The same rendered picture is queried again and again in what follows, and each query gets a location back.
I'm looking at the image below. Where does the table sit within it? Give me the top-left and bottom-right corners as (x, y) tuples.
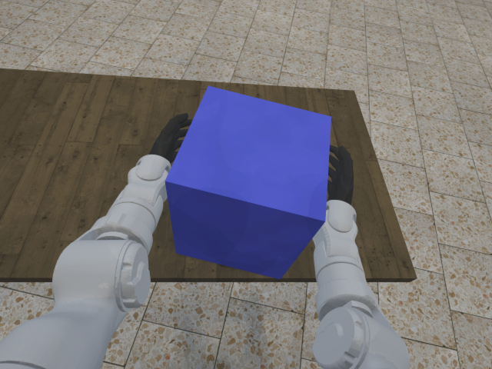
(0, 68), (417, 282)

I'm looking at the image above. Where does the left robot upper arm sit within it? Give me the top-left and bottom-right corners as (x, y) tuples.
(0, 240), (151, 369)

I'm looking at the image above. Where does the right robot hand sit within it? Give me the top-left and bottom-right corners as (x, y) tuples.
(327, 145), (354, 205)

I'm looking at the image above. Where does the right robot upper arm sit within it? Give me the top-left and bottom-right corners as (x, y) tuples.
(312, 307), (410, 369)

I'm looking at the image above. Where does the carton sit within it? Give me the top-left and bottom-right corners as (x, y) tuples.
(165, 86), (331, 280)

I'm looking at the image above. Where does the robot right forearm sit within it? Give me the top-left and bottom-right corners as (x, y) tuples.
(312, 200), (395, 332)

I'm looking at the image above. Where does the robot left forearm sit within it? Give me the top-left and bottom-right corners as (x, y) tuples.
(52, 155), (171, 302)

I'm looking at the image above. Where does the left robot hand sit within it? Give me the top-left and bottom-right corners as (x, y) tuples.
(149, 113), (193, 163)

